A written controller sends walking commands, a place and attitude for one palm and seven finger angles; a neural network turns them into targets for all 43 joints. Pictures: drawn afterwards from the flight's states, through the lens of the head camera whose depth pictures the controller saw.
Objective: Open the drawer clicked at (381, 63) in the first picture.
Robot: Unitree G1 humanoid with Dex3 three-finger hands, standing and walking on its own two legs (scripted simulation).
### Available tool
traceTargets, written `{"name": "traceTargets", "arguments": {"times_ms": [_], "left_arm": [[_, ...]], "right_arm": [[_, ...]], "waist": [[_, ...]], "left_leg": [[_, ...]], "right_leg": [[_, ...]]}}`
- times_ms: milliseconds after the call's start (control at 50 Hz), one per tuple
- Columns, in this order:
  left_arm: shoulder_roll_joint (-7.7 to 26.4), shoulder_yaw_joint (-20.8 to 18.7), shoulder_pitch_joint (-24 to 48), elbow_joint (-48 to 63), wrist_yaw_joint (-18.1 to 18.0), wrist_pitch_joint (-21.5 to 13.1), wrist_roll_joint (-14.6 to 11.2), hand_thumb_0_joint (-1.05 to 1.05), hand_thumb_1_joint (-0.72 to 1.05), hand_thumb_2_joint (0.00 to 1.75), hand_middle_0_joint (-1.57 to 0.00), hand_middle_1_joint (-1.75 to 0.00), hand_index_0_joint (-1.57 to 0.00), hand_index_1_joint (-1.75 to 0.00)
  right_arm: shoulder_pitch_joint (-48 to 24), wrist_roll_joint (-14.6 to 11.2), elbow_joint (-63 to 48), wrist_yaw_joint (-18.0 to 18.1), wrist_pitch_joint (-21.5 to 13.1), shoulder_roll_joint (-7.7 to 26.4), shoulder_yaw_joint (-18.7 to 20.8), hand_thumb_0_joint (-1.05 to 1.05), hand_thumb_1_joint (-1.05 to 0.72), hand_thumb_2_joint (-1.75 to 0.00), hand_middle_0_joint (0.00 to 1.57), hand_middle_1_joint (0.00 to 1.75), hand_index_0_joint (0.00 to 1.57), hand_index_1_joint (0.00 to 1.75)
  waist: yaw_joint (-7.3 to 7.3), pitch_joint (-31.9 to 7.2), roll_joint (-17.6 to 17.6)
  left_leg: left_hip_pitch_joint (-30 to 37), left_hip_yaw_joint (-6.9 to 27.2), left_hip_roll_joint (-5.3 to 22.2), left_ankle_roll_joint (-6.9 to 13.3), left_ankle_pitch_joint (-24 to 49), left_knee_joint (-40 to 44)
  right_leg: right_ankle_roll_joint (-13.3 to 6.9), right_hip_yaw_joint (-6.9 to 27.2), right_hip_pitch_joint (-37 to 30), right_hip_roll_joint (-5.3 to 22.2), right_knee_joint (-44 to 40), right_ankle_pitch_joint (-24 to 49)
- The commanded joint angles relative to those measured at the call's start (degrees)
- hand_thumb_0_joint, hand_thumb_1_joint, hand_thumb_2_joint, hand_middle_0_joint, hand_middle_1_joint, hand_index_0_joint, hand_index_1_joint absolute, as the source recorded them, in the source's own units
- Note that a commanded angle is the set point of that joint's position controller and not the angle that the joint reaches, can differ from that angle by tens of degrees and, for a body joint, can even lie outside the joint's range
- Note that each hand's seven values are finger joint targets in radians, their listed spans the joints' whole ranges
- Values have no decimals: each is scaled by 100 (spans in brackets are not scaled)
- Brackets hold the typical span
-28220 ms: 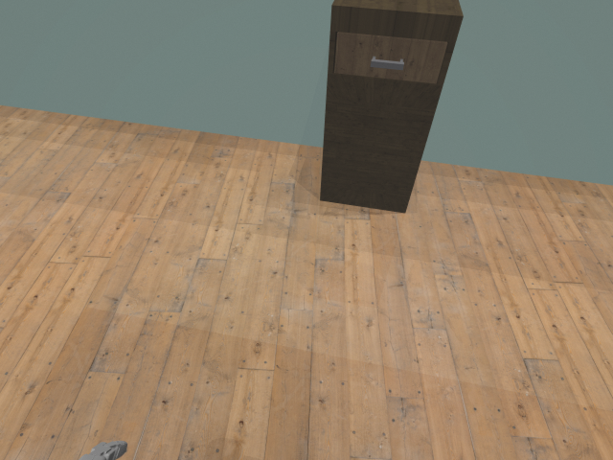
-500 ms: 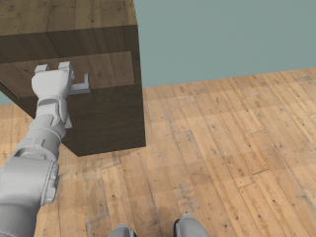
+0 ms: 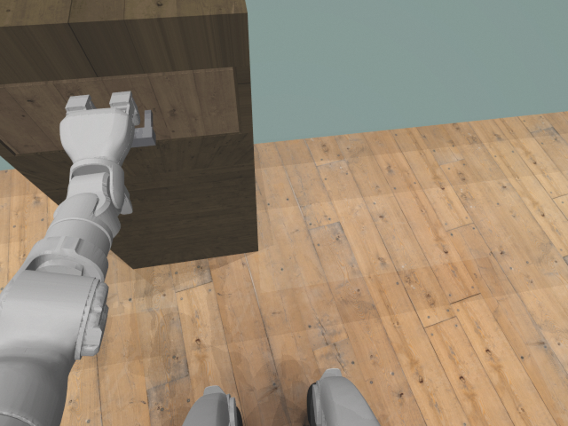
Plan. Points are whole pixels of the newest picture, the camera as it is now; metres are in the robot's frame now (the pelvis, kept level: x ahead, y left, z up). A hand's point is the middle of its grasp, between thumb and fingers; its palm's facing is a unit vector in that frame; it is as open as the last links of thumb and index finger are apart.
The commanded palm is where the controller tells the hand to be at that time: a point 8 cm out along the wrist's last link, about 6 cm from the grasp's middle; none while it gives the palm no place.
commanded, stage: lower the fingers behind the handle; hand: left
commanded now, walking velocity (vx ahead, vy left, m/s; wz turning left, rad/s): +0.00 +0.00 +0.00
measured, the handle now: (116, 129) +0.56 +0.22 +0.01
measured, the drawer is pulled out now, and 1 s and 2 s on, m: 0.00 0.00 0.07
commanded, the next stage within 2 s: close the thumb around the handle in 0.52 s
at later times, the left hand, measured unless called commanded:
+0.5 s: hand (119, 164) +0.51 +0.22 -0.01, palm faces -0.01 -0.01 -1.00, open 13.8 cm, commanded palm +0.49 +0.22 +0.04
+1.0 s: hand (119, 164) +0.51 +0.22 -0.01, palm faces -0.02 +0.00 -1.00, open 9.8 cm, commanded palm +0.49 +0.22 +0.04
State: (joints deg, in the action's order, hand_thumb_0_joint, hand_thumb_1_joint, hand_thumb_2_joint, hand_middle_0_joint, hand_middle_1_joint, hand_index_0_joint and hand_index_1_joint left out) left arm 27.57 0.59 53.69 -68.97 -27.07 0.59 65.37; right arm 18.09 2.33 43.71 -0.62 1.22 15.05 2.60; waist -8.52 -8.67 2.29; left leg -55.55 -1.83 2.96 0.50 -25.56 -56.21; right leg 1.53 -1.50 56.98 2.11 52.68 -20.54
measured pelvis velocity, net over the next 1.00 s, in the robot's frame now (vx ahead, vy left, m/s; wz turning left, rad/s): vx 0.00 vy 0.00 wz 0.00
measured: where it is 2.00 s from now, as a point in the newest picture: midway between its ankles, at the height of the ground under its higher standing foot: outside the picture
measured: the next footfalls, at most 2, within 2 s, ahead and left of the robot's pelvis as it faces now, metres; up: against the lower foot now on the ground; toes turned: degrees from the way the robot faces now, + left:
none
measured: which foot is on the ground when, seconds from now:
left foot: down 0.00-1.00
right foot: down 0.00-1.00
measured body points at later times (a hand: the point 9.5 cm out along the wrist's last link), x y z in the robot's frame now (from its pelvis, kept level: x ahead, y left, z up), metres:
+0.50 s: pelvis -0.01 +0.00 -0.01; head +0.14 +0.00 +0.41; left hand +0.50 +0.22 +0.04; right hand -0.02 -0.27 -0.14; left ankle +0.00 +0.11 -0.67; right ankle +0.03 -0.14 -0.67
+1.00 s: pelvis +0.00 +0.00 -0.01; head +0.15 +0.00 +0.42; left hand +0.50 +0.22 +0.04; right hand +0.01 -0.28 -0.13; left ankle +0.00 +0.11 -0.67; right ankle +0.03 -0.14 -0.67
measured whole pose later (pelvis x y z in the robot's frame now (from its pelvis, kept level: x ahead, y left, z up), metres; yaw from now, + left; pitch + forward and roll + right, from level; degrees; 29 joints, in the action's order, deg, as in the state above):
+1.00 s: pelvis +0.00 +0.00 -0.01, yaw +0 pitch +26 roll -2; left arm 28.3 -0.6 50.8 -66.2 -26.5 -1.8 65.6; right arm 18.6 2.7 43.7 -0.3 0.4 14.8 2.9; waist -8.4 -8.9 2.7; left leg -58.0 -1.5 3.3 0.3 -27.2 -59.0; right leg 1.5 -1.5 59.3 1.8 55.3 -22.0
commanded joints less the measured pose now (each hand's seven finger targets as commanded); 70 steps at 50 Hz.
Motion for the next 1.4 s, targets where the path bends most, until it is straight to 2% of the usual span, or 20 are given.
{"name": "traceTargets", "arguments": {"times_ms": [0, 100, 180, 240, 280, 360, 380, 480, 600, 660, 700, 780, 820, 860, 920, 1100, 1140, 1180, 1280, 1380], "left_arm": [[1580, -148, 2126, 377, 202, 367, -70, 0, -50, 30, -30, -120, -30, -120], [1804, -244, 2088, 541, 519, -25, -120, 0, -50, 30, -30, -120, -30, -120], [2256, -622, 2382, 1474, 405, -630, 14, 0, -50, 30, -30, -120, -30, -120], [1766, -473, 1899, 1214, 184, -589, 8, 0, -50, 30, -30, -120, -30, -120], [1737, -464, 2066, 1171, 38, -504, 3, 0, -50, 30, -30, -120, -30, -120], [2012, -681, 2297, 1314, -153, -274, -29, 0, -50, 30, -30, -120, -30, -120], [1838, -523, 2274, 1201, -165, -177, -13, 0, -50, 30, -30, -120, -30, -120], [1953, -524, 2332, 1069, -61, 113, -82, 0, -50, 30, -30, -120, -30, -120], [1809, -375, 2139, 979, 191, 38, -101, 0, -50, 30, -30, -120, -30, -120], [1894, -516, 1967, 1213, 246, -169, -112, 0, -33, 37, -31, -122, -31, -122], [1501, -307, 1815, 1197, 223, -257, -101, 0, -22, 42, -32, -123, -32, -123], [1567, -389, 1908, 1294, 71, -383, -60, 0, 0, 52, -34, -125, -34, -125], [1686, -472, 1904, 1215, -16, -345, -38, 0, 12, 56, -34, -127, -34, -127], [1524, -389, 2076, 1244, -90, -297, -22, 0, 23, 61, -35, -128, -35, -128], [1648, -474, 2036, 1222, -165, -133, -21, 0, 40, 68, -36, -130, -36, -130], [1502, -312, 2028, 1213, 59, 31, -112, 0, 90, 90, -40, -135, -40, -135], [1420, -234, 1983, 1138, 107, -6, -101, 0, 90, 90, -40, -135, -40, -135], [1604, -391, 1835, 1175, 141, -106, -91, 0, 90, 90, -40, -135, -40, -135], [1455, -316, 1853, 1285, 115, -305, -60, 0, 90, 90, -40, -135, -40, -135], [1405, -345, 1730, 1255, 4, -266, -46, 0, 90, 90, -40, -135, -40, -135]], "right_arm": [[1045, -26, -211, 144, -10, 1042, 256, 0, -90, -90, 20, 30, 20, 30], [981, -28, -380, 257, -99, 1031, 195, 0, -90, -90, 20, 30, 20, 30], [1043, 47, -418, 298, -219, 996, 267, 0, -90, -90, 20, 30, 20, 30], [1105, 52, -335, 221, -261, 963, 323, 0, -90, -90, 20, 30, 20, 30], [1143, 54, -262, 192, -264, 996, 339, 0, -90, -90, 20, 30, 20, 30], [1183, 68, -146, 124, -221, 1049, 354, 0, -90, -90, 20, 30, 20, 30], [1186, 55, -137, 118, -215, 1020, 353, 0, -90, -90, 20, 30, 20, 30], [1133, 28, -114, 125, -137, 1048, 296, 0, -90, -90, 20, 30, 20, 30], [1090, 6, -206, 181, -118, 1020, 262, 0, -90, -90, 20, 30, 20, 30], [1094, 30, -240, 190, -108, 1003, 281, 0, -90, -90, 20, 30, 20, 30], [1108, 27, -252, 187, -135, 957, 318, 0, -90, -90, 20, 30, 20, 30], [1101, 51, -220, 184, -156, 967, 346, 0, -90, -90, 20, 30, 20, 30], [1070, 47, -181, 174, -148, 981, 342, 0, -90, -90, 20, 30, 20, 30], [1119, 62, -150, 141, -163, 972, 371, 0, -90, -90, 20, 30, 20, 30], [1131, 70, -118, 120, -128, 998, 370, 0, -90, -90, 20, 30, 20, 30], [1102, 40, -163, 123, -57, 978, 343, 0, -90, -90, 20, 30, 20, 30], [1066, 36, -168, 147, -68, 976, 332, 0, -90, -90, 20, 30, 20, 30], [1065, 41, -175, 164, -73, 982, 331, 0, -90, -90, 20, 30, 20, 30], [1106, 50, -152, 174, -114, 954, 360, 0, -90, -90, 20, 30, 20, 30], [1123, 70, -128, 127, -116, 949, 384, 0, -90, -90, 20, 30, 20, 30]], "waist": [[-212, -2303, 18], [-203, -2232, 13], [-81, -3092, 452], [-71, -2931, 400], [-147, -2840, 371], [-69, -3256, 523], [-129, -3175, 532], [-157, -2916, 384], [-152, -2619, 322], [-34, -2858, 393], [-95, -2653, 343], [-104, -2695, 286], [-87, -2595, 268], [-120, -2744, 380], [-76, -2930, 481], [-103, -2939, 434], [-147, -2689, 346], [-74, -2759, 275], [-110, -2677, 286], [-40, -2847, 417]], "left_leg": [[1271, 66, -370, 163, 1599, 605], [870, 53, -373, 204, 1129, 466], [1136, 132, -347, 198, 1476, 189], [1182, 145, -316, 156, 1679, 131], [1193, 189, -296, 142, 1693, 131], [1442, 223, -313, 112, 1973, 162], [1490, 228, -304, 113, 1970, 187], [1475, 185, -313, 133, 1919, 336], [1421, 140, -327, 154, 1770, 439], [1590, 141, -324, 136, 2081, 380], [1591, 146, -298, 129, 2110, 358], [1513, 152, -300, 132, 2058, 295], [1388, 151, -313, 123, 1982, 292], [1562, 178, -304, 107, 2126, 281], [1701, 183, -303, 80, 2386, 263], [1813, 170, -307, 98, 2363, 363], [1679, 141, -303, 115, 2198, 389], [1652, 133, -309, 124, 2245, 370], [1605, 148, -288, 117, 2293, 313], [1672, 133, -301, 97, 2395, 279]], "right_leg": [[-231, -30, -1615, -395, -545, 1309], [-225, 30, -1475, -367, -411, 963], [-240, 69, -1419, -368, -129, 1170], [-258, -17, -1195, -396, -92, 1228], [-255, -45, -1038, -401, -103, 1153], [-269, -53, -1248, -413, -96, 1352], [-263, -76, -1198, -417, -140, 1324], [-235, -68, -1425, -416, -294, 1402], [-240, -55, -1477, -419, -372, 1370], [-264, -39, -1582, -418, -292, 1611], [-260, -70, -1401, -426, -306, 1578], [-261, -50, -1353, -414, -259, 1531], [-265, -47, -1334, -405, -246, 1473], [-277, -79, -1246, -417, -219, 1497], [-276, -80, -1353, -414, -197, 1697], [-260, -76, -1541, -430, -312, 1777], [-254, -68, -1498, -427, -352, 1687], [-251, -45, -1596, -416, -320, 1771], [-259, -50, -1445, -415, -266, 1768], [-277, -52, -1475, -424, -226, 1812]]}}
